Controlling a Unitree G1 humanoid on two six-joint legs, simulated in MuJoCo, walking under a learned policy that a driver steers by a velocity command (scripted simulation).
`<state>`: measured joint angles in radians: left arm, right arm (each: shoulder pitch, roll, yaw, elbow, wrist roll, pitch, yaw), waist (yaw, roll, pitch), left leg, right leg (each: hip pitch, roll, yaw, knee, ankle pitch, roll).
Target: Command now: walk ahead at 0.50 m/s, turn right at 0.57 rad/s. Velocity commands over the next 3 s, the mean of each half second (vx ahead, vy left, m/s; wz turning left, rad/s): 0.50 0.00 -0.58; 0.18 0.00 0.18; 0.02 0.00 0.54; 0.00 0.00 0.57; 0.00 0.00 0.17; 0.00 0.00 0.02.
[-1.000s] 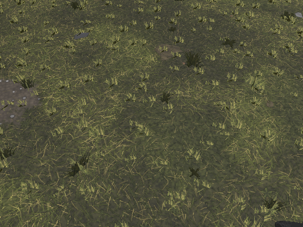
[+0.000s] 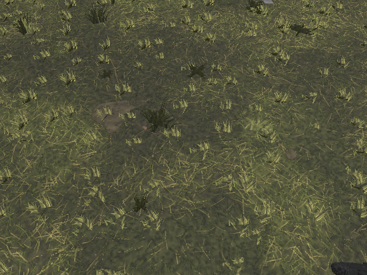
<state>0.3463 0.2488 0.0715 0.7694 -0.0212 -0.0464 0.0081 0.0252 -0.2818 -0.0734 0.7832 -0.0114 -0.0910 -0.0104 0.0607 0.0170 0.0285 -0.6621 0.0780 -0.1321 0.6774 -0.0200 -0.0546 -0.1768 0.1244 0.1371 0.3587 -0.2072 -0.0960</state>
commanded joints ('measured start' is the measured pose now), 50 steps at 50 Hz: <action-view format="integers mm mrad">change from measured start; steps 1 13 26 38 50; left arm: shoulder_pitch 3 -51 -301 -204 -310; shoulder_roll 164 162 32 105 182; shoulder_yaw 45 27 -14 -2 34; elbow -57 -119 -226 -151 -61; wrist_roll -8 0 12 26 15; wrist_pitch -11 0 -6 12 37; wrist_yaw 6 13 -40 -17 26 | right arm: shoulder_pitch -93 186 260 309 229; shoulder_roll -44 -78 -142 -114 -101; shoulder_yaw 0 -16 -19 3 -20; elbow -91 -52 42 67 -61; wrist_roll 14 7 22 39 16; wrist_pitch -13 -19 -4 82 154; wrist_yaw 10 17 10 -6 7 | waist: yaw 5 -121 -138 -62 -96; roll -99 56 31 -109 -147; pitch -37 -61 25 -187 -110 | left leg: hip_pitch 189 689 569 96 320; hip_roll -79 225 126 21 11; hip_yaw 63 -300 188 69 170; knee -117 -415 -485 467 89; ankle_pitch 119 -271 322 -559 -295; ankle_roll -6 237 214 -27 38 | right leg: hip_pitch -119 -607 -420 86 -80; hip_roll -199 -181 -183 -425 -473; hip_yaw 179 16 -136 30 -164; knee -104 887 307 9 -66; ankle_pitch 106 -167 246 547 123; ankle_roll -112 81 86 -149 -98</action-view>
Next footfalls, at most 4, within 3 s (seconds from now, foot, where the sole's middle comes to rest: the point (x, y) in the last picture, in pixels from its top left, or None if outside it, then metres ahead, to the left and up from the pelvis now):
0.16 left None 0.27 0.15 -0.78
0.64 right None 0.47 -0.17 -0.78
1.06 left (184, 264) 0.50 0.09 -0.78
1.60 right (245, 261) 0.52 -0.13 -0.78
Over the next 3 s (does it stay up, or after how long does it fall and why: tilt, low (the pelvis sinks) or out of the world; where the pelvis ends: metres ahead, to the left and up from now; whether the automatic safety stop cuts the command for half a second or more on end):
stays up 0.44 0.01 -0.01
